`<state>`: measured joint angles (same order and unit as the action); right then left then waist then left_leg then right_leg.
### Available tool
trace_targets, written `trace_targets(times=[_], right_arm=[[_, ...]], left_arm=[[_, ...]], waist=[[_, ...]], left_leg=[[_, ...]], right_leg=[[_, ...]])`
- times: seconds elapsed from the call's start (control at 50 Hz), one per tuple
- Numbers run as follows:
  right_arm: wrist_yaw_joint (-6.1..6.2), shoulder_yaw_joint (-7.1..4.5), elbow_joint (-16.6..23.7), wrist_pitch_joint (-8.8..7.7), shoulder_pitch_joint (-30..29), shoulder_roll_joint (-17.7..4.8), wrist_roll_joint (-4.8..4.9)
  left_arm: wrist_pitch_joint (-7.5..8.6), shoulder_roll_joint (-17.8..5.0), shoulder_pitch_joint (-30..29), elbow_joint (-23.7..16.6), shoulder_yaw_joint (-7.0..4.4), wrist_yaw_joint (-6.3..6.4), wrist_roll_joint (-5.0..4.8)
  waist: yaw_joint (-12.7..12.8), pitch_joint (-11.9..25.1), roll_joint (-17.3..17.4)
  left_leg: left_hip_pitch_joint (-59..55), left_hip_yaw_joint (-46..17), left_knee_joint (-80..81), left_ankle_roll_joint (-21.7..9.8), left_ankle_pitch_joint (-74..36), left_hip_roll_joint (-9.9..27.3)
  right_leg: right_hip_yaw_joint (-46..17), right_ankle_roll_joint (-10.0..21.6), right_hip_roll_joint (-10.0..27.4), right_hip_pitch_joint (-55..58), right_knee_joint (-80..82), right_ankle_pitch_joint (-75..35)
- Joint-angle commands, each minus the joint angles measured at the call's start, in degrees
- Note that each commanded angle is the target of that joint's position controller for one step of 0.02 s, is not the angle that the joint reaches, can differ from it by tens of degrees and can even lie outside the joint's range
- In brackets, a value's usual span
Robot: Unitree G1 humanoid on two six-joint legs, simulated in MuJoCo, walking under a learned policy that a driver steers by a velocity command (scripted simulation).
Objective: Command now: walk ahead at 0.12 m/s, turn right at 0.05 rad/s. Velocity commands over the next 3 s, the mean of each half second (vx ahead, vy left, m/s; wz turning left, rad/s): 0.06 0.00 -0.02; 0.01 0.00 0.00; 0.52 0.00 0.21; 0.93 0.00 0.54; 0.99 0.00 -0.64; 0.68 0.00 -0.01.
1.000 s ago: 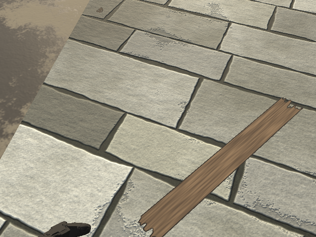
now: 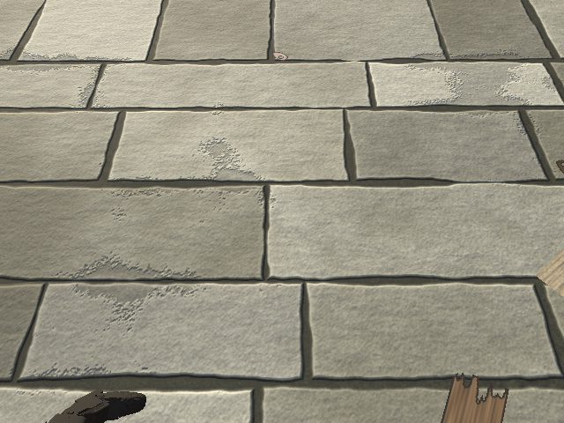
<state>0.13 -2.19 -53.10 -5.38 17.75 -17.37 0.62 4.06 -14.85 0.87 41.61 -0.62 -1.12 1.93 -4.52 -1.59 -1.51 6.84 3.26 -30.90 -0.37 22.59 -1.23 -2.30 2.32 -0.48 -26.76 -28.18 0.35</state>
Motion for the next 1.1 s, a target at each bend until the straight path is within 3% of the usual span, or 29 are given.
trace_targets(times=[0.02, 0.04, 0.06, 0.08, 0.1, 0.12, 0.16, 0.22, 0.24, 0.26, 0.28, 0.3, 0.32, 0.4, 0.62, 1.04, 1.06, 1.08, 1.1], right_arm=[[-0.56, 0.82, 0.74, 0.36, 9.2, -2.39, -0.33], [-0.77, -0.14, 1.31, 1.46, 6.3, -6.1, 0.31], [-0.22, -0.42, 2.08, 2.76, 2.85, -6.14, 0.41], [0.56, -0.63, 2.35, 4.13, 0.72, -5.83, 0.12], [1.28, -0.78, 2.6, 5.31, -0.08, -5.7, -0.32], [1.81, -0.6, 2.31, 6.08, 0.27, -4.54, -0.42], [2.27, -0.28, 1.06, 6.33, 1.35, -2.6, -0.66], [1.78, -0.15, -0.14, 6.14, 1.24, -1.05, -1.32], [1.64, -0.23, 0.44, 6.18, -0.16, -1.86, -2.25], [1.76, -0.58, 1.64, 6.24, -1.81, -4.62, -2.87], [1.85, -1.3, 1.38, 6.2, -4.92, -7.31, -2.1], [1.67, -0.59, 1.85, 5.62, -7.14, -4.27, -2.1], [1.7, -0.25, 1.51, 5.02, -7.77, -3.05, -2.26], [1.64, -0.23, -0.24, 3.26, -5.22, -2.89, -1.18], [1.55, -0.1, -3.07, 3.74, -3.06, -1.52, -0.69], [1.79, 0.26, -7.0, 4.1, 0.09, 0.43, -0.88], [1.92, 0.01, -8.09, 4.31, 2.47, 0.15, -0.61], [2.1, -0.95, -7.88, 4.56, 3.19, -2.6, 0.16], [2.14, -1.87, -7.68, 4.31, 5.77, -5.3, 0.68]], left_arm=[[-1.12, -6.22, 13.58, 0.31, -1.79, 0.64, 0.59], [-1.44, -4.98, 11.89, 0.57, -1.36, 0.02, -1.01], [-1.62, -4.93, 8.61, 0.36, -1.35, -0.2, -1.55], [-1.83, -5.47, 5.29, -0.03, -1.43, -0.19, -1.51], [-2.21, -6.9, 2.6, -0.36, -1.98, 0.16, -1.05], [-2.77, -7.93, 0.95, -0.43, -2.49, 0.5, -0.46], [-3.25, -7.06, 0.58, -0.09, -2.59, 1.25, -0.16], [-3.41, -5.1, 1.44, 1.46, -2.25, 1.94, -1.44], [-3.32, -3.82, 3.72, 2.69, -1.89, 1.95, -1.6], [-3.23, -3.15, 5.47, 3.52, -1.69, 1.89, -1.17], [-3.22, -2.59, 6.87, 3.41, -1.93, 1.88, -1.21], [-3.29, -3.44, 5.43, 4.11, -2.13, 2.2, -0.71], [-3.26, -3.84, 5.65, 4.54, -2.51, 2.43, -0.9], [-3.24, -3.87, 8.04, 7.31, -2.87, 2.7, -1.13], [-3.91, -3.92, 9.63, 12.72, -3.21, 3.39, -1.88], [-4.93, -3.03, 8.15, 19.16, -3.06, 3.94, -2.02], [-5.0, -2.25, 9.86, 20.3, -2.92, 3.91, -2.18], [-4.88, -3.12, 9.96, 20.34, -3.37, 3.8, -2.82], [-4.15, -3.83, 6.22, 18.5, -3.54, 3.46, -2.96]], waist=[[5.89, 23.15, -11.79], [5.86, 19.97, -7.06], [4.99, 16.0, -3.71], [4.04, 11.67, -1.97], [2.85, 9.55, -3.37], [1.98, 8.34, -5.36], [1.68, 9.52, -6.3], [0.89, 10.0, -5.51], [1.35, 8.6, -4.06], [2.82, 5.68, -0.21], [6.04, 2.61, 8.43], [5.39, 0.85, 8.77], [5.69, -0.07, 8.98], [4.72, 0.51, 5.03], [4.16, 2.95, 1.41], [4.49, -0.15, 1.81], [4.16, 2.1, 3.02], [3.55, -0.1, 5.67], [1.51, -3.67, 8.47]], left_leg=[[19.53, -6.23, -28.71, 2.52, 17.24, 0.82], [21.25, -8.6, -31.07, 2.92, 18.7, 2.68], [22.54, -8.26, -30.89, 3.37, 16.93, 4.09], [21.69, -7.65, -28.07, 3.88, 14.52, 4.93], [18.49, -7.13, -24.51, 4.21, 11.15, 5.55], [14.88, -5.78, -20.69, 4.46, 8.41, 4.87], [8.68, -4.34, -14.34, 4.01, 1.34, 3.75], [0.63, -2.58, -1.28, 1.97, -11.89, 2.35], [-0.76, -3.8, 2.39, 0.66, -13.48, 3.44], [0.49, -8.86, 6.81, -1.47, -10.78, 8.15], [11.27, -10.14, 9.38, -3.91, 2.15, 9.37], [17.11, -10.34, 12.49, -3.61, 9.57, 8.18], [18.28, -9.91, 13.14, -2.44, 9.63, 7.59], [13.42, -7.56, 9.66, -1.1, -2.33, 5.9], [8.76, -5.43, 6.75, -1.53, -16.04, 4.18], [8.41, -4.43, 9.43, -1.04, -11.77, 3.1], [7.2, -4.55, 10.96, -2.03, 0.91, 2.79], [7.68, -8.09, 13.0, -4.53, 17.27, 4.49], [6.98, -16.76, 18.01, -8.12, 30.4, 10.25]], right_leg=[[-22.07, 19.15, 22.29, 37.9, -1.36, -54.86], [-21.26, 17.42, 20.03, 33.02, 0.52, -42.9], [-19.91, 15.25, 18.33, 27.67, 2.37, -30.98], [-18.36, 13.54, 17.06, 20.09, 5.31, -20.62], [-16.93, 12.03, 15.65, 13.63, 7.64, -12.68], [-15.0, 11.17, 13.77, 8.67, 9.67, -7.22], [-11.54, 10.19, 11.53, 5.43, 10.68, -2.43], [-8.31, 7.13, 8.79, 3.28, 9.7, 12.02], [-7.51, 4.2, 7.15, 1.76, 9.52, 20.41], [-5.77, 1.27, 4.86, -0.08, 6.92, 26.21], [-0.84, -0.96, 0.67, 5.57, 5.16, 22.44], [-0.05, -2.19, 0.28, 11.43, 2.67, 16.81], [0.07, -2.14, 0.3, 13.11, 1.89, 13.83], [-1.18, -0.77, 1.53, 13.56, 1.93, 7.45], [-1.23, -0.9, 2.27, 17.43, 0.16, -2.75], [-0.82, -1.52, 2.13, 17.73, 2.19, 1.48], [1.69, -1.41, -0.05, 17.78, 0.57, 14.05], [4.26, -1.15, -2.41, 12.91, -3.32, 29.61], [5.07, -1.03, -2.38, 4.56, -8.64, 34.27]])
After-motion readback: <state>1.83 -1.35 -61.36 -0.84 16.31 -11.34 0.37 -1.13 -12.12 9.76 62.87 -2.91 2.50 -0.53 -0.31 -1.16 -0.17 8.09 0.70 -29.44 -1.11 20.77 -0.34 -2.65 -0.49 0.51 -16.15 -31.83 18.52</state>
